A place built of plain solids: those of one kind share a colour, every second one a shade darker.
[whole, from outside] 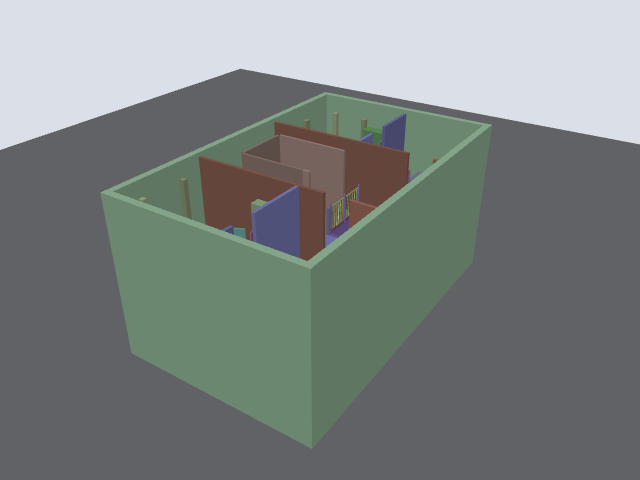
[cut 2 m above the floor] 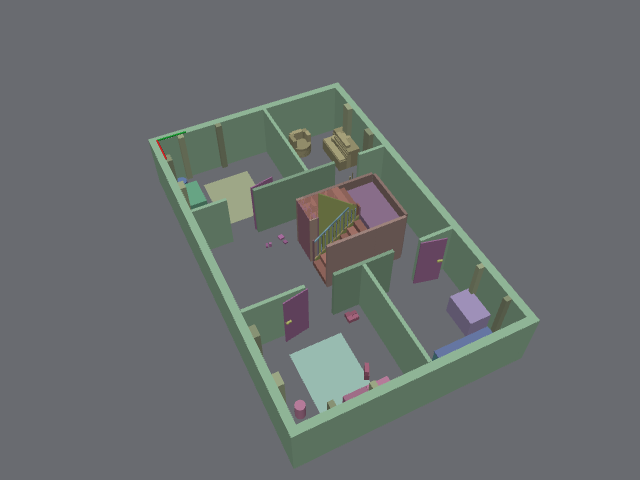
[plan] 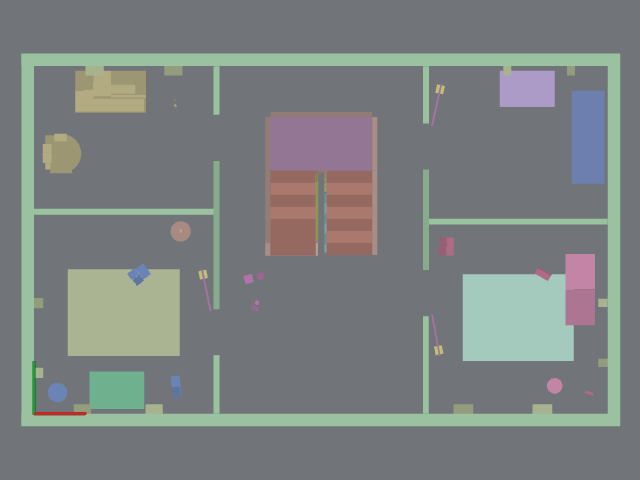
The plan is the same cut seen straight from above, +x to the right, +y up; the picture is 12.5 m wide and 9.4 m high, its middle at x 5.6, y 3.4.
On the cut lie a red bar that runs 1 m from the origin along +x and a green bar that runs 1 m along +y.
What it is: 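A home built round its stair; the hall at the stair's foot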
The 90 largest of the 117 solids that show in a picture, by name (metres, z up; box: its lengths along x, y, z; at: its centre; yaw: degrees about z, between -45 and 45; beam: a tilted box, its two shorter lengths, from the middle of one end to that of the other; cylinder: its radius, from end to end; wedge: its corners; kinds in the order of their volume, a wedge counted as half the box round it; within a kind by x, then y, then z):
{
 "wall_1": {"box": [0.25, 7.3, 5.99], "at": [-0.12, 3.4, 2.94]},
 "wall_2": {"box": [3.51, 0.12, 3.15], "at": [1.76, 3.95, 1.52]},
 "wall_3": {"box": [0.12, 1.14, 3.15], "at": [3.57, 0.57, 1.52]},
 "wall_4": {"box": [0.12, 2.91, 3.15], "at": [3.57, 3.5, 1.52]},
 "wall_5": {"box": [0.12, 0.96, 3.15], "at": [3.57, 6.33, 1.52]},
 "wall_6": {"box": [11.73, 0.25, 5.99], "at": [5.62, -0.12, 2.94]},
 "wall_7": {"box": [11.73, 0.25, 5.99], "at": [5.62, 6.93, 2.94]},
 "wall_8": {"box": [0.12, 1.91, 3.15], "at": [7.67, 0.95, 1.52]},
 "wall_9": {"box": [0.12, 1.97, 3.15], "at": [7.67, 3.79, 1.52]},
 "wall_10": {"box": [0.12, 1.13, 3.15], "at": [7.67, 6.24, 1.52]},
 "wall_11": {"box": [3.5, 0.12, 3.15], "at": [9.48, 3.76, 1.52]},
 "wall_12": {"box": [0.25, 7.3, 5.99], "at": [11.36, 3.4, 2.94]},
 "step_1": {"box": [0.89, 0.48, 2.94], "at": [5.07, 3.34, 1.42]},
 "step_2": {"box": [0.89, 0.71, 2.73], "at": [5.07, 3.46, 1.32]},
 "step_3": {"box": [0.89, 0.71, 2.53], "at": [5.07, 3.7, 1.21]},
 "step_4": {"box": [0.89, 0.71, 2.32], "at": [5.07, 3.93, 1.11]},
 "step_5": {"box": [0.89, 0.71, 2.11], "at": [5.07, 4.17, 1.01]},
 "step_6": {"box": [0.89, 0.71, 1.91], "at": [5.07, 4.41, 0.9]},
 "step_7": {"box": [0.89, 0.71, 0.26], "at": [6.18, 3.46, 0.08]},
 "step_8": {"box": [0.89, 0.71, 0.46], "at": [6.18, 3.7, 0.18]},
 "step_9": {"box": [0.89, 0.71, 0.67], "at": [6.18, 3.93, 0.28]},
 "step_10": {"box": [0.89, 0.71, 0.88], "at": [6.18, 4.17, 0.39]},
 "step_11": {"box": [0.89, 0.71, 1.08], "at": [6.18, 4.4, 0.49]},
 "step_12": {"box": [0.89, 0.71, 1.29], "at": [6.18, 4.64, 0.59]},
 "step_13": {"box": [0.89, 0.54, 1.49], "at": [6.18, 4.79, 0.7]},
 "stair_wall_1": {"box": [0.1, 0.25, 5.84], "at": [4.58, 3.22, 2.87]},
 "stair_wall_2": {"box": [0.1, 1.42, 5.84], "at": [4.58, 4.05, 2.87]},
 "stair_wall_3": {"box": [0.1, 1.05, 5.84], "at": [4.58, 5.29, 2.87]},
 "stair_wall_4": {"box": [1.99, 0.1, 5.84], "at": [5.62, 5.86, 2.87]},
 "stair_wall_5": {"box": [0.1, 1.65, 5.84], "at": [6.67, 3.93, 2.87]},
 "stair_wall_6": {"box": [0.1, 1.05, 5.84], "at": [6.67, 5.29, 2.87]},
 "upper_partition_1": {"box": [0.12, 0.98, 2.74], "at": [3.57, 0.49, 4.42]},
 "upper_partition_2": {"box": [0.12, 4.92, 2.74], "at": [3.57, 4.34, 4.42]},
 "upper_partition_3": {"box": [0.12, 5.6, 2.74], "at": [7.67, 4.0, 4.42]},
 "landing_1": {"box": [1.99, 1.05, 1.7], "at": [5.62, 5.28, 0.8]},
 "slotfit_snug_seat_1": {"cylinder": 0.38, "from": [0.54, 5.09, -0.05], "to": [0.54, 5.09, 0.41]},
 "slotfit_snug_seat_2": {"cylinder": 0.38, "from": [0.54, 5.09, -0.05], "to": [0.54, 5.09, 0.31]},
 "slotfit_snug_seat_3": {"box": [0.35, 0.38, 0.85], "at": [0.98, 6.53, 0.37]},
 "slotfit_snug_seat_4": {"box": [0.35, 0.47, 0.85], "at": [1.33, 6.48, 0.37]},
 "slotfit_snug_seat_5": {"box": [1.35, 0.42, 0.54], "at": [1.48, 6.13, 0.22]},
 "slotfit_snug_seat_6": {"box": [1.39, 0.45, 0.49], "at": [1.5, 6.12, 0.19]},
 "slotfit_snug_seat_7": {"box": [0.82, 0.17, 0.97], "at": [1.57, 6.35, 0.43]},
 "slotfit_snug_seat_8": {"box": [1.1, 0.17, 0.6], "at": [1.63, 6.25, 0.25]},
 "slotfit_snug_seat_9": {"box": [1.09, 0.28, 0.8], "at": [1.65, 6.35, 0.35]},
 "slotfit_snug_seat_10": {"box": [0.69, 0.17, 0.7], "at": [1.85, 6.28, 0.3]},
 "slotfit_snug_seat_11": {"box": [0.69, 0.47, 0.85], "at": [1.85, 6.48, 0.37]},
 "curtains_1": {"box": [0.19, 0.2, 2.16], "at": [0.09, 0.8, 1.14]},
 "curtains_2": {"box": [0.19, 0.2, 2.16], "at": [0.09, 2.16, 1.14]},
 "curtains_3": {"box": [0.19, 0.19, 2.19], "at": [0.93, 6.71, 4.25]},
 "curtains_4": {"box": [0.34, 0.19, 2.14], "at": [0.95, 0.09, 1.13]},
 "curtains_5": {"box": [0.36, 0.19, 2.13], "at": [1.19, 6.71, 1.12]},
 "curtains_6": {"box": [0.34, 0.19, 2.14], "at": [2.35, 0.09, 1.13]},
 "curtains_7": {"box": [0.19, 0.19, 2.19], "at": [2.64, 6.71, 4.25]},
 "curtains_8": {"box": [0.36, 0.19, 2.13], "at": [2.73, 6.71, 1.12]},
 "curtains_9": {"box": [0.39, 0.19, 2.12], "at": [8.41, 0.09, 1.12]},
 "curtains_10": {"box": [0.16, 0.19, 2.28], "at": [9.27, 6.71, 1.2]},
 "curtains_11": {"box": [0.28, 0.19, 2.16], "at": [9.59, 6.71, 4.23]},
 "curtains_12": {"box": [0.39, 0.19, 2.12], "at": [9.96, 0.09, 1.12]},
 "curtains_13": {"box": [0.16, 0.19, 2.28], "at": [10.52, 6.71, 1.2]},
 "curtains_14": {"box": [0.19, 0.17, 2.13], "at": [11.14, 0.99, 1.12]},
 "curtains_15": {"box": [0.19, 0.17, 2.13], "at": [11.14, 2.17, 1.12]},
 "curtains_16": {"box": [0.19, 0.19, 2.09], "at": [11.14, 4.93, 4.2]},
 "curtains_17": {"box": [0.19, 0.19, 2.09], "at": [11.14, 6.3, 4.2]},
 "upper_split_1": {"box": [0.54, 0.12, 2.74], "at": [0.27, 2.82, 4.42]},
 "upper_split_2": {"box": [2.08, 0.12, 2.74], "at": [2.47, 2.82, 4.42]},
 "upper_split_3": {"box": [0.88, 0.12, 2.74], "at": [8.18, 3.16, 4.42]},
 "upper_split_4": {"box": [1.71, 0.12, 2.74], "at": [10.37, 3.16, 4.42]},
 "slotfit_bedroom_storage_1": {"box": [0.44, 1.09, 1.94], "at": [10.92, 4.18, 4.01]},
 "bedstead_bedroom_bed_1": {"box": [0.93, 1.02, 0.74], "at": [10.25, 1.64, 3.42]},
 "slotfit_office_storage_1": {"box": [0.36, 0.99, 1.94], "at": [3.24, 3.8, 4.02]},
 "head_base_1": {"box": [0.89, 0.25, 3.05], "at": [5.07, 3.22, 1.47]},
 "slotfit_dining_wall_table_1": {"box": [1.07, 0.73, 0.81], "at": [1.62, 0.46, 0.35]},
 "slotfit_kitchen_wall_table_1": {"box": [1.08, 0.71, 0.8], "at": [9.66, 6.36, 0.35]},
 "upper_floor_head_1": {"box": [0.89, 2.82, 0.18], "at": [5.07, 1.93, 3.01]},
 "upper_floor_1": {"box": [0.96, 2.56, 0.18], "at": [6.15, 1.8, 3.01]},
 "slotfit_living_seat_1": {"cylinder": 0.15, "from": [10.2, 0.54, -0.05], "to": [10.2, 0.54, 0.56]},
 "slotfit_living_seat_2": {"box": [0.58, 0.71, 0.44], "at": [10.7, 2.08, 0.17]},
 "slotfit_living_seat_3": {"box": [0.58, 0.69, 0.44], "at": [10.7, 2.78, 0.17]},
 "doorleaf_door_1": {"box": [0.042, 0.84, 2.08], "at": [3.37, 2.42, 0.99], "yaw": 11.6},
 "doorleaf_door_2": {"box": [0.038, 0.84, 2.08], "at": [7.87, 1.54, 0.99], "yaw": 10.6},
 "doorleaf_door_3": {"box": [0.039, 0.83, 2.08], "at": [7.88, 6.05, 0.99], "yaw": -12.6},
 "laid_rug_rug_dining_1": {"box": [2.19, 1.7, 0.05], "at": [1.76, 1.98, -0.02]},
 "laid_rug_rug_living_1": {"box": [2.18, 1.7, 0.05], "at": [9.48, 1.88, -0.02]},
 "plinth_1": {"wedge": [[5.51, 3.39, -0.05], [5.51, 3.39, 3.04], [5.51, 4.71, -0.05], [5.51, 4.71, 1.89], [5.56, 3.39, -0.05], [5.56, 3.39, 3.04], [5.56, 4.71, -0.05], [5.56, 4.71, 1.89]]},
 "plinth_2": {"wedge": [[5.68, 3.16, -0.05], [5.68, 3.16, 0.24], [5.68, 4.71, -0.05], [5.68, 4.71, 1.59], [5.73, 3.16, -0.05], [5.73, 3.16, 0.24], [5.73, 4.71, -0.05], [5.73, 4.71, 1.59]]},
 "head_guard_1": {"box": [0.05, 0.25, 4.05], "at": [5.54, 3.22, 1.97]},
 "clutter_dining_1": {"cylinder": 0.19, "from": [0.46, 0.41, -0.05], "to": [0.46, 0.41, 0.36]},
 "clutter_office_1": {"box": [0.07, 0.5, 1.26], "at": [2.51, 4.4, 3.68], "yaw": 23.9},
 "kitchen_units_worktop_1": {"box": [0.64, 1.82, 0.04], "at": [10.85, 5.41, 0.86]},
 "slotfit_dining_corner_1": {"cylinder": 0.2, "from": [2.87, 3.57, -0.05], "to": [2.87, 3.57, 0.25]}
}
